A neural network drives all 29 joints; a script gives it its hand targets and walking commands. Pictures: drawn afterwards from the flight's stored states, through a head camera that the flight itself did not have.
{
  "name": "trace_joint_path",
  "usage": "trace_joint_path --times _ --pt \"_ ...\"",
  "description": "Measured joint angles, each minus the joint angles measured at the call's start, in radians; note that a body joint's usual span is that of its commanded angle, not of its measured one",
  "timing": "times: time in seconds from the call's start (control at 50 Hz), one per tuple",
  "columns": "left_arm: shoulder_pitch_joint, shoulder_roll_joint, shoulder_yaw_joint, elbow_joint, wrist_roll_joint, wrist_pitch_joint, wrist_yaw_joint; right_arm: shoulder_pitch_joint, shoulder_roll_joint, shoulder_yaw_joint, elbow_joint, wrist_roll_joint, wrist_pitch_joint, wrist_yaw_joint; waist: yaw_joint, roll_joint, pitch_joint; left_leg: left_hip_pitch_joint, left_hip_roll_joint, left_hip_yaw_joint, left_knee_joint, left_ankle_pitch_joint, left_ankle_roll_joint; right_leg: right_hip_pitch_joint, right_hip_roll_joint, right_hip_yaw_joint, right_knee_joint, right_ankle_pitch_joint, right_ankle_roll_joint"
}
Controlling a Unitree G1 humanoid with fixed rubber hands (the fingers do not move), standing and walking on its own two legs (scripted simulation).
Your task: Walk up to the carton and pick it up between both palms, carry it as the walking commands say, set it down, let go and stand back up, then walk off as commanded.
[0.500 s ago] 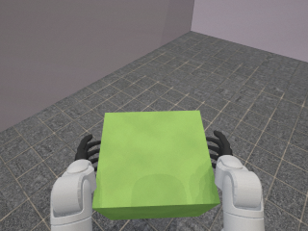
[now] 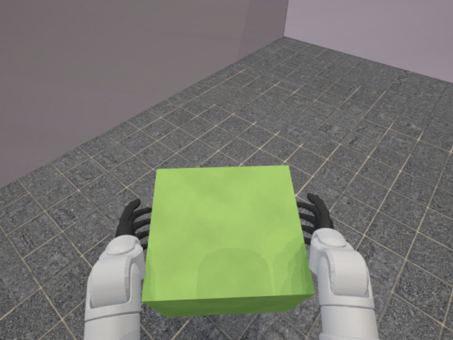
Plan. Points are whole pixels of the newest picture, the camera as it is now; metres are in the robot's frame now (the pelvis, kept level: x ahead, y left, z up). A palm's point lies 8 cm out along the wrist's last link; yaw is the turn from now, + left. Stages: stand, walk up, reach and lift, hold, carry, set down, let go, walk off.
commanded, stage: carry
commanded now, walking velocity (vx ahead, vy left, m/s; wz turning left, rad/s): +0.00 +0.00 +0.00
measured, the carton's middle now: (225, 243) +0.31 +0.00 -0.02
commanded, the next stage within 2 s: none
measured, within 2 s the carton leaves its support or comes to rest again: neither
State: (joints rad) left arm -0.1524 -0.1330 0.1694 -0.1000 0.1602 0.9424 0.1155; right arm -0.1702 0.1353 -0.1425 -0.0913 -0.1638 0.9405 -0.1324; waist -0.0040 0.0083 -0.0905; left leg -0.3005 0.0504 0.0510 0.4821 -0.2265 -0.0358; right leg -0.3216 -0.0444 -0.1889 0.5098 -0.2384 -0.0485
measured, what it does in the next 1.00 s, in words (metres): stands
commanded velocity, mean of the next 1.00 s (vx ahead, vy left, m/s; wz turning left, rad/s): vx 0.00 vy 0.00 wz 0.17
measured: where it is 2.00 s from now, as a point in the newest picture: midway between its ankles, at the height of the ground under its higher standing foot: outside the picture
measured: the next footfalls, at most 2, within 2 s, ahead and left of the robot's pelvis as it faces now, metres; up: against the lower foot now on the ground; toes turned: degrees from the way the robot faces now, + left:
left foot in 2.00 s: -0.09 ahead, +0.08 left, +0.00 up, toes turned +13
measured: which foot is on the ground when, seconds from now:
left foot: down 0.00-1.00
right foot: down 0.00-1.00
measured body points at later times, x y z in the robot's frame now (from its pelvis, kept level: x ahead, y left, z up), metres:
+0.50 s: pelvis +0.01 +0.00 -0.01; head +0.01 +0.00 +0.44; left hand +0.28 +0.17 +0.09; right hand +0.29 -0.16 +0.09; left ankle +0.01 +0.14 -0.74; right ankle +0.02 -0.08 -0.74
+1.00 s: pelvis -0.02 +0.01 -0.01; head -0.04 +0.01 +0.44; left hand +0.22 +0.21 +0.08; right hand +0.26 -0.12 +0.09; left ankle +0.01 +0.14 -0.74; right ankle +0.02 -0.08 -0.74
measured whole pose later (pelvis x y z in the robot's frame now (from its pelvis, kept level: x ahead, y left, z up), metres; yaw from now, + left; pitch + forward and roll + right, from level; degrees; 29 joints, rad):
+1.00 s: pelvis -0.02 +0.01 -0.01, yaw +6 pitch +3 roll +0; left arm -0.09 -0.13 0.10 -0.46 0.10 1.25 0.19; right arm -0.11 0.13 -0.09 -0.45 -0.11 1.24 -0.18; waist 0.00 -0.01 -0.12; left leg -0.42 -0.01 -0.03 0.59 -0.22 -0.01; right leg -0.40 -0.12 -0.26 0.62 -0.27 -0.01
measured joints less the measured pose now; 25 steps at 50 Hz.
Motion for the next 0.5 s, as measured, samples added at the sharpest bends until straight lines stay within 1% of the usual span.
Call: trace_joint_path --times 0.14,0.32,0.34,0.38,0.44,0.5 --pt "0.020 0.002 -0.007 0.001 -0.006 -0.045 -0.007 0.018 -0.002 0.003 0.004 0.005 -0.044 0.005 0.000 -0.003 0.017 0.013 0.002 -0.004 0.010 -0.015 -0.004 0.014 0.001 -0.003 0.012 -0.018 -0.002" --pt "0.025 0.003 -0.009 0.007 -0.006 -0.062 -0.008 0.022 -0.003 -0.001 0.014 0.007 -0.063 0.008 -0.002 -0.006 0.019 0.022 0.004 -0.004 0.021 -0.030 -0.006 0.023 0.002 -0.003 0.023 -0.032 -0.001" --pt "0.028 0.003 -0.014 -0.009 -0.011 -0.055 -0.002 0.026 -0.003 0.003 -0.003 0.012 -0.056 0.004 -0.004 -0.007 0.020 0.021 0.004 -0.006 0.023 -0.031 -0.006 0.023 0.002 -0.005 0.024 -0.034 -0.001" --pt "0.045 0.004 -0.036 -0.093 -0.028 -0.019 0.020 0.047 -0.005 0.024 -0.093 0.033 -0.018 -0.015 -0.008 -0.006 0.025 0.009 0.003 -0.013 0.035 -0.034 -0.005 0.017 -0.001 -0.011 0.032 -0.038 0.000" --pt "0.061 0.005 -0.060 -0.237 -0.052 0.056 0.042 0.067 -0.007 0.044 -0.246 0.058 0.061 -0.036 -0.012 -0.003 0.024 -0.031 -0.001 -0.029 0.077 -0.048 -0.004 -0.010 -0.009 -0.026 0.063 -0.052 -0.001" --pt "0.063 0.005 -0.070 -0.322 -0.063 0.132 0.054 0.070 -0.007 0.050 -0.336 0.068 0.141 -0.049 -0.014 -0.003 0.011 -0.071 -0.011 -0.047 0.126 -0.064 0.001 -0.038 -0.024 -0.042 0.107 -0.073 0.002"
